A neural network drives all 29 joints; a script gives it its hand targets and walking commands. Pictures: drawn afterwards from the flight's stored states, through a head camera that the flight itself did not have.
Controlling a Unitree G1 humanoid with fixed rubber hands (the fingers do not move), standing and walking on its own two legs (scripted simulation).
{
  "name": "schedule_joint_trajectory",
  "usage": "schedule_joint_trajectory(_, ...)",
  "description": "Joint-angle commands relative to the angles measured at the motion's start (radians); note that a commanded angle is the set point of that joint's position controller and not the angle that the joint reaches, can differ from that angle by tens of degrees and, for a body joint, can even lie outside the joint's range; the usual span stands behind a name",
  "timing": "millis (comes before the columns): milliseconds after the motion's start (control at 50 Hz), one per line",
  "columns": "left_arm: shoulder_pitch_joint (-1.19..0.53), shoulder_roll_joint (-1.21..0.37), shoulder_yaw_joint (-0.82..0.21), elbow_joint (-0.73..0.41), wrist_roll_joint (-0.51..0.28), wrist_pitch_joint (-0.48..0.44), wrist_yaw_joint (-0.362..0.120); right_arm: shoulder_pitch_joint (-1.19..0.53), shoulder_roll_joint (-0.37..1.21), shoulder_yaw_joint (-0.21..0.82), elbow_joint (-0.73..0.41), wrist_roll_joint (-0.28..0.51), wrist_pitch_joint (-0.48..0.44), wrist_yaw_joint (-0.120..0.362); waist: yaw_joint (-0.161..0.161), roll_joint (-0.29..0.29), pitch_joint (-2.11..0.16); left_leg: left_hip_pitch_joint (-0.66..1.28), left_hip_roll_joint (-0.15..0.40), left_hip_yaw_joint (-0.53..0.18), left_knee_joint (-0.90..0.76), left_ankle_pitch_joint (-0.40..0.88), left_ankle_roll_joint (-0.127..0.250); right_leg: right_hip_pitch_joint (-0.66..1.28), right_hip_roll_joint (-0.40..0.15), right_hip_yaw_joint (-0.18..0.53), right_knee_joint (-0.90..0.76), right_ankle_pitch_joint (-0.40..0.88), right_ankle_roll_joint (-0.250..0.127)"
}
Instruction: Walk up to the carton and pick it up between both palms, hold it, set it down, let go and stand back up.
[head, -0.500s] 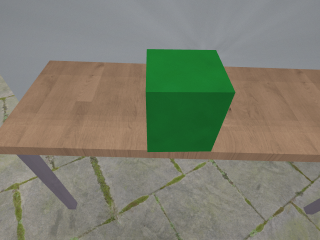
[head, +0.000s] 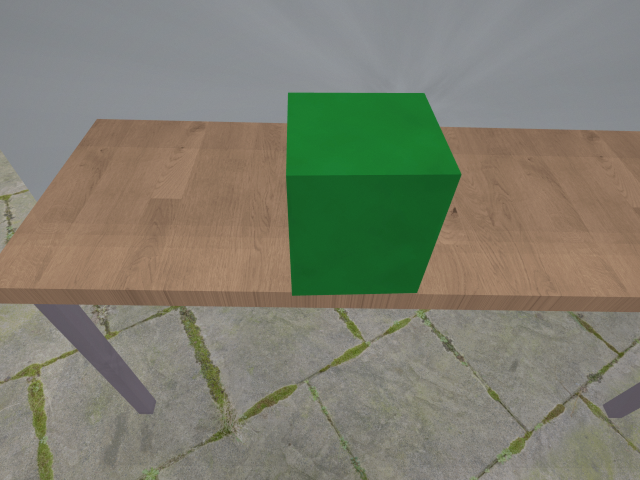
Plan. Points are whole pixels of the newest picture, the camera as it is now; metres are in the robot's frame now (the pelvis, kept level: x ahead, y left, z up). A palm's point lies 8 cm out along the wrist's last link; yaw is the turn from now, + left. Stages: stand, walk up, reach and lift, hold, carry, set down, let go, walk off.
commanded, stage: stand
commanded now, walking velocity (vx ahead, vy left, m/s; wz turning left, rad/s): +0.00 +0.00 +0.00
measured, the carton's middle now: (355, 198) +0.52 -0.05 +0.06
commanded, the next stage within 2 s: walk up in 0.60 s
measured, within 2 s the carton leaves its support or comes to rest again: neither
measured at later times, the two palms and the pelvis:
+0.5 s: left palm out of the picture -0.05 +0.19 -0.15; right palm out of the picture -0.03 -0.20 -0.15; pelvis +0.00 +0.00 +0.00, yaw +0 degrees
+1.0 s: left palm out of the picture +0.01 +0.20 -0.14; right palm out of the picture -0.03 -0.26 -0.14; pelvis +0.03 -0.04 +0.00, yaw -2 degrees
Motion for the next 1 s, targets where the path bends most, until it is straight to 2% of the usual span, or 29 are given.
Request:
schedule_joint_trajectory(0,0.086,0.051,0.005,0.004,-0.002,0.002,0.005,0.082,-0.051,-0.008,-0.006,0.000,0.001,-0.002,-0.001,-0.007,0.090,-0.099,0.070,-0.080,-0.113,0.031,0.013,-0.026,-0.058,0.051,-0.077,0.059,-0.038)
schedule_joint_trajectory(80,0.100,0.072,0.006,0.008,-0.001,0.001,-0.001,0.081,-0.082,-0.012,-0.012,-0.002,-0.003,-0.008,0.016,-0.005,0.042,-0.079,0.072,-0.082,-0.115,0.023,0.015,-0.034,-0.055,0.051,-0.078,0.028,-0.037)
schedule_joint_trajectory(100,0.074,0.059,0.006,0.002,0.003,0.001,0.001,0.070,-0.086,-0.012,-0.018,-0.002,-0.004,-0.007,-0.004,0.004,0.076,-0.075,0.083,-0.087,-0.110,0.016,0.015,-0.066,-0.053,0.052,-0.078,0.036,-0.033)
schedule_joint_trajectory(120,0.081,0.063,0.005,0.011,0.001,0.002,0.005,0.064,-0.069,-0.008,-0.019,-0.009,-0.001,-0.010,0.005,-0.050,0.084,-0.091,0.091,-0.100,-0.118,0.014,0.017,-0.055,-0.047,0.042,-0.077,0.035,-0.032)
schedule_joint_trajectory(140,0.085,0.074,0.012,0.002,0.000,-0.001,0.003,0.054,-0.046,-0.005,-0.018,-0.002,-0.001,-0.006,0.019,0.015,0.064,-0.085,0.082,-0.076,-0.109,0.024,0.014,-0.046,-0.050,0.058,-0.086,0.047,-0.030)
schedule_joint_trajectory(160,0.096,0.055,0.006,0.010,0.005,-0.003,0.002,0.087,-0.047,-0.006,-0.017,0.003,0.003,-0.006,0.007,-0.036,0.057,-0.095,0.073,-0.078,-0.110,0.004,0.013,-0.043,-0.049,0.052,-0.083,0.020,-0.036)
schedule_joint_trajectory(180,0.092,0.051,0.002,0.008,0.001,0.001,0.003,0.080,-0.030,-0.001,-0.013,-0.001,0.000,-0.008,0.007,-0.036,0.085,-0.130,0.081,-0.091,-0.123,-0.025,0.012,-0.052,-0.046,0.041,-0.083,0.005,-0.028)
schedule_joint_trajectory(220,0.064,0.053,0.006,-0.002,0.003,0.002,-0.001,0.071,-0.074,-0.009,-0.017,-0.002,0.002,-0.006,0.005,0.019,0.084,-0.127,0.072,-0.080,-0.127,-0.028,0.012,-0.055,-0.050,0.055,-0.080,0.024,-0.034)
schedule_joint_trajectory(300,0.095,0.066,0.014,0.008,0.000,-0.007,0.007,0.076,-0.054,-0.006,-0.015,-0.002,-0.007,-0.007,0.007,0.046,0.028,-0.108,0.093,-0.112,-0.140,-0.011,0.017,-0.020,-0.047,0.037,-0.064,0.067,-0.037)
schedule_joint_trajectory(340,0.107,0.065,0.011,0.013,0.009,-0.006,0.007,0.061,-0.059,-0.010,-0.022,0.002,-0.007,-0.006,-0.003,-0.022,0.050,-0.054,0.090,-0.099,-0.113,0.037,0.018,-0.081,-0.058,0.049,-0.095,0.034,-0.035)
schedule_joint_trajectory(360,0.102,0.031,0.000,0.014,0.001,-0.006,0.004,0.064,-0.032,-0.002,-0.020,0.000,-0.002,-0.001,0.008,-0.006,0.071,-0.067,0.076,-0.080,-0.103,0.041,0.009,-0.101,-0.058,0.063,-0.104,0.026,-0.036)
schedule_joint_trajectory(380,0.101,0.025,0.001,0.011,0.004,-0.009,0.007,0.092,-0.040,-0.011,-0.015,0.001,0.005,-0.006,-0.004,0.012,0.084,-0.085,0.068,-0.068,-0.106,0.018,0.004,-0.100,-0.061,0.063,-0.102,0.004,-0.035)
schedule_joint_trajectory(440,0.108,0.038,0.004,0.011,0.003,-0.009,0.005,0.097,-0.067,-0.011,-0.009,-0.004,0.000,-0.003,0.005,0.019,0.048,-0.122,0.088,-0.110,-0.133,-0.031,0.019,-0.043,-0.047,0.043,-0.074,0.050,-0.042)
schedule_joint_trajectory(500,0.126,0.046,0.006,0.017,0.000,-0.011,0.003,0.081,-0.044,-0.012,-0.022,-0.005,-0.008,-0.004,0.006,0.017,0.058,-0.069,0.081,-0.072,-0.100,0.039,0.014,-0.083,-0.055,0.067,-0.085,0.048,-0.049)
schedule_joint_trajectory(560,0.132,0.035,0.007,0.019,0.008,-0.012,0.005,0.093,-0.068,-0.016,-0.026,-0.001,-0.010,-0.002,0.009,-0.012,0.007,-0.074,0.080,-0.091,-0.111,0.029,0.019,-0.037,-0.050,0.048,-0.074,0.061,-0.038)
schedule_joint_trajectory(580,0.112,0.041,0.004,0.027,0.009,-0.014,0.003,0.087,-0.050,-0.015,-0.031,0.001,-0.008,-0.002,-0.002,-0.072,0.051,-0.065,0.082,-0.084,-0.089,0.079,0.011,-0.079,-0.055,0.046,-0.085,0.049,-0.034)
schedule_joint_trajectory(660,0.112,0.081,0.016,0.014,0.000,-0.023,0.001,0.096,-0.044,-0.012,-0.019,0.003,-0.009,-0.003,-0.004,0.026,0.042,-0.052,0.086,-0.069,-0.092,0.092,0.008,-0.073,-0.063,0.062,-0.084,0.104,-0.043)
schedule_joint_trajectory(720,0.109,0.055,0.012,0.013,0.002,-0.018,-0.002,0.082,-0.037,-0.009,-0.023,0.003,-0.011,-0.004,0.007,-0.021,0.035,-0.043,0.085,-0.066,-0.083,0.121,0.008,-0.060,-0.054,0.056,-0.079,0.119,-0.042)
schedule_joint_trajectory(740,0.100,0.065,0.015,0.011,0.003,-0.019,0.001,0.076,-0.043,-0.011,-0.026,0.000,-0.013,-0.005,0.010,0.016,0.053,-0.085,0.086,-0.076,-0.088,0.106,0.008,-0.034,-0.058,0.060,-0.075,0.133,-0.047)
schedule_joint_trajectory(760,0.110,0.037,0.012,0.016,0.005,-0.015,0.000,0.086,-0.047,-0.009,-0.021,0.002,-0.013,-0.006,0.008,-0.025,0.064,-0.105,0.089,-0.067,-0.098,0.100,0.005,-0.019,-0.059,0.061,-0.068,0.141,-0.044)
schedule_joint_trajectory(780,0.156,0.142,0.054,-0.034,0.012,-0.016,0.005,0.166,-0.128,-0.047,-0.077,-0.020,-0.028,-0.019,0.010,-0.042,0.013,0.007,0.093,-0.118,-0.082,-0.127,0.028,-0.082,-0.028,0.032,0.004,-0.117,-0.054)
schedule_joint_trajectory(800,0.118,0.148,0.061,-0.043,0.018,-0.013,0.005,0.197,-0.172,-0.071,-0.071,-0.027,-0.030,-0.026,-0.013,0.006,0.027,0.042,0.147,-0.206,-0.129,-0.266,0.064,-0.194,-0.003,0.020,0.077,-0.220,-0.047)
schedule_joint_trajectory(820,0.109,0.126,0.065,-0.067,0.028,-0.008,0.001,0.228,-0.205,-0.088,-0.070,-0.033,-0.027,-0.032,-0.032,0.096,0.057,0.071,0.233,-0.329,-0.201,-0.410,0.126,-0.299,0.019,-0.034,0.193,-0.245,-0.024)
schedule_joint_trajectory(840,0.099,0.109,0.062,-0.089,0.036,-0.002,-0.002,0.232,-0.223,-0.096,-0.077,-0.042,-0.025,-0.038,-0.041,0.123,0.096,0.046,0.328,-0.433,-0.254,-0.470,0.180,-0.359,-0.002,-0.054,0.307,-0.266,-0.008)
schedule_joint_trajectory(860,0.074,0.098,0.065,-0.116,0.043,0.002,-0.005,0.225,-0.211,-0.098,-0.088,-0.049,-0.026,-0.041,-0.052,0.139,0.147,0.030,0.375,-0.462,-0.282,-0.425,0.220,-0.419,-0.039,-0.026,0.400,-0.291,-0.002)
schedule_joint_trajectory(880,0.063,0.090,0.065,-0.143,0.053,0.003,-0.009,0.228,-0.200,-0.096,-0.094,-0.056,-0.029,-0.042,-0.051,0.114,0.176,0.013,0.392,-0.462,-0.277,-0.362,0.232,-0.443,-0.075,0.001,0.432,-0.269,0.005)
schedule_joint_trajectory(920,0.052,0.096,0.078,-0.185,0.039,-0.005,-0.018,0.166,-0.175,-0.089,-0.120,-0.060,-0.031,-0.038,-0.032,0.138,0.176,-0.012,0.338,-0.361,-0.245,-0.202,0.196,-0.393,-0.104,0.031,0.359,-0.261,0.004)
schedule_joint_trajectory(940,0.071,0.091,0.079,-0.184,0.032,-0.011,-0.023,0.133,-0.177,-0.090,-0.138,-0.062,-0.032,-0.037,-0.012,0.141,0.166,-0.036,0.305,-0.304,-0.210,-0.150,0.174,-0.329,-0.103,0.017,0.306,-0.240,0.000)
schedule_joint_trajectory(980,0.130,0.084,0.080,-0.179,0.023,-0.021,-0.029,0.088,-0.181,-0.087,-0.173,-0.048,-0.029,-0.029,0.021,0.110,0.100,-0.108,0.236,-0.185,-0.125,-0.035,0.136,-0.152,-0.041,-0.043,0.201,-0.144,-0.008)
